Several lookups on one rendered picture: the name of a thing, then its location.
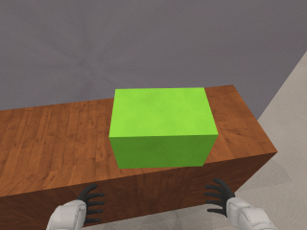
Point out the robot left forearm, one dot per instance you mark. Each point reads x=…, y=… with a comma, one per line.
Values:
x=69, y=216

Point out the pedestal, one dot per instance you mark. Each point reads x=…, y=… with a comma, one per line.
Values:
x=50, y=153

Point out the robot right hand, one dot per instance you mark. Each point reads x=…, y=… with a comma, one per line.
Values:
x=224, y=196

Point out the carton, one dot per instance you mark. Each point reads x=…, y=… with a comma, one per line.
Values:
x=161, y=127

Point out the robot left hand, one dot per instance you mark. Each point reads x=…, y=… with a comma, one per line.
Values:
x=84, y=196

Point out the robot right forearm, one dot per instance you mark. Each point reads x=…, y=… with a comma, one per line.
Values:
x=244, y=216

